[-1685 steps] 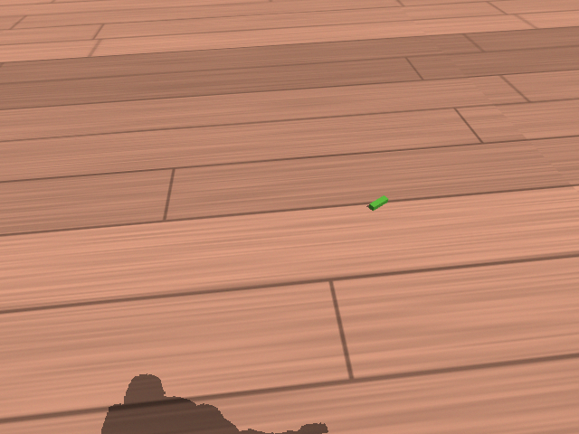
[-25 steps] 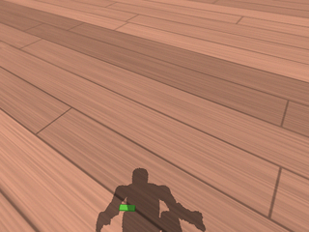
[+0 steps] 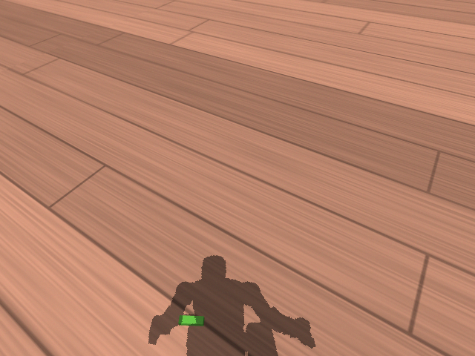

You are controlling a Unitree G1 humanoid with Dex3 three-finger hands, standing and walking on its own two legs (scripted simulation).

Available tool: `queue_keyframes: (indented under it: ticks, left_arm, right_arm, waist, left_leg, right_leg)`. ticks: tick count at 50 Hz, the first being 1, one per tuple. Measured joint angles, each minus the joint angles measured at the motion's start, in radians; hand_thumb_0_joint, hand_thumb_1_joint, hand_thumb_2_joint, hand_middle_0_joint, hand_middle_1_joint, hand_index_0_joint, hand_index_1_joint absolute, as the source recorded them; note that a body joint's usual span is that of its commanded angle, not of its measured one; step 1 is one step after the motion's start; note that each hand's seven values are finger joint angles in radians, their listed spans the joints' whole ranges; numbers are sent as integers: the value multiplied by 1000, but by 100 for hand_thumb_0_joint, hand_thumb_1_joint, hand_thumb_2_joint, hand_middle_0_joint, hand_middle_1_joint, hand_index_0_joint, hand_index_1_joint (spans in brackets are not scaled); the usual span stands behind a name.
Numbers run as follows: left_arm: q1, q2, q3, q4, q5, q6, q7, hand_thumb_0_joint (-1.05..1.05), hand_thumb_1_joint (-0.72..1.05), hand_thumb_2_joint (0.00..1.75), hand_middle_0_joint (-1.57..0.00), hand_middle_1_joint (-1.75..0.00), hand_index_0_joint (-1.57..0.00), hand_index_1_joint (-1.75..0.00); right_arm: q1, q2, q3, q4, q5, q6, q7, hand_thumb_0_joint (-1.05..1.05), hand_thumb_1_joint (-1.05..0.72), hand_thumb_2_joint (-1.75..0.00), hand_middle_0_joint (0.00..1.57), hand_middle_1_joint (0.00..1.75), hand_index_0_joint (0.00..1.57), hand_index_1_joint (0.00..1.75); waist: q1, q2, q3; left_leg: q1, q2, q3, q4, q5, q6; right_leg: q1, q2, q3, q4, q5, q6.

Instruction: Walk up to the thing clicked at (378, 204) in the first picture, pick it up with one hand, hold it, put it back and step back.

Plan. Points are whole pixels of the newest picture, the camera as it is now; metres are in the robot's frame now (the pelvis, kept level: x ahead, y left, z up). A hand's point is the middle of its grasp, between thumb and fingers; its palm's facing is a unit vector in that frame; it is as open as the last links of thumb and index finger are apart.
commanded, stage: stand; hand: left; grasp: from above
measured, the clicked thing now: (191, 320) +0.42 +0.24 -0.77
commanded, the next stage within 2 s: step back in 0.88 s
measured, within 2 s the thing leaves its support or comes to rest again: neither
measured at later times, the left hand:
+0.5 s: hand out of the picture +0.08 +0.24 -0.16, palm faces +0.01 -0.94 -0.34, open 7.4 cm
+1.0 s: hand out of the picture +0.07 +0.26 -0.16, palm faces +0.01 -0.94 -0.35, open 7.4 cm
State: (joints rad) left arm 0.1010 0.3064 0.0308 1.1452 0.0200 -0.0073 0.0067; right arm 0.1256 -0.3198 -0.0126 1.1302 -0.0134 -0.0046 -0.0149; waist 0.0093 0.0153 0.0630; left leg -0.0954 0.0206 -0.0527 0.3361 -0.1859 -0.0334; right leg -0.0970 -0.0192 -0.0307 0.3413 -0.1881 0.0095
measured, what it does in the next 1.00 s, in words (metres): stands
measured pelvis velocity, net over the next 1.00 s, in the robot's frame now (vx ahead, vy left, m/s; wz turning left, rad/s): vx -0.02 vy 0.00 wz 0.00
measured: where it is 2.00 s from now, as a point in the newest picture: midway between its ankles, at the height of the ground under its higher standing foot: outside the picture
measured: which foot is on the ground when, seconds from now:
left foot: down 0.00-1.00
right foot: down 0.00-1.00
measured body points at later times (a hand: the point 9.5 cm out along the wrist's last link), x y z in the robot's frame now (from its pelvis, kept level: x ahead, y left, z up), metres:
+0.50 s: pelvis +0.00 +0.00 +0.00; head +0.01 -0.01 +0.45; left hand +0.08 +0.29 -0.13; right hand +0.08 -0.30 -0.14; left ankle +0.00 +0.14 -0.75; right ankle +0.00 -0.12 -0.75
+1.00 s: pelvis -0.02 +0.00 -0.01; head +0.02 +0.00 +0.44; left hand +0.07 +0.31 -0.13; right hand +0.06 -0.31 -0.14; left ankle -0.01 +0.14 -0.74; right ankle +0.00 -0.12 -0.75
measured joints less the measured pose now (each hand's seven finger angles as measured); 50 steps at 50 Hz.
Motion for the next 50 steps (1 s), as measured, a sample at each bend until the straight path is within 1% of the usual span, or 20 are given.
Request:
queue_keyframes:
  ticks: [44, 47, 49, 50]
  left_arm:
    - [13, 25, -15, -10, -5, -6, -9, 0, 91, 90, -20, -30, -20, -30]
    - [4, 27, 9, -39, -19, 0, -12, 0, 90, 90, -21, -30, -20, -30]
    - [-8, 31, 22, -69, -21, 7, -10, 0, 90, 90, -21, -30, -21, -30]
    - [-13, 33, 27, -84, -18, 12, -9, 0, 90, 90, -21, -30, -21, -30]
  right_arm:
    - [0, -16, 7, 4, 3, -1, 12, 0, -91, -90, 21, 30, 21, 30]
    - [-14, -29, -1, -26, 12, 15, 19, 1, -91, -90, 21, 30, 21, 30]
    - [-27, -43, -10, -58, 19, 24, 20, 0, -91, -90, 21, 30, 21, 30]
    - [-31, -50, -17, -74, 19, 30, 21, 0, -91, -90, 21, 30, 21, 30]
  waist:
    - [-4, -4, -11]
    - [-11, 5, 17]
    - [-14, 9, 52]
    - [-13, 7, 66]
  left_leg:
    - [3, 9, 4, -22, 10, -8]
    - [-58, 11, -3, 61, -15, 2]
    - [-120, 4, -2, 167, -28, 25]
    - [-153, -9, -4, 245, -82, 37]
  right_leg:
    - [-5, 8, 4, -9, 6, -8]
    - [-45, 12, -2, 33, -3, -11]
    - [-75, 10, -3, 69, -9, -13]
    - [-92, 5, 1, 88, -13, -12]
